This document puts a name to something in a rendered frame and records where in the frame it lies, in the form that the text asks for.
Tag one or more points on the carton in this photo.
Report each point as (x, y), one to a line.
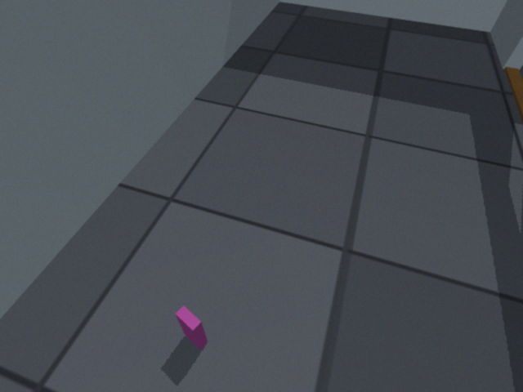
(192, 327)

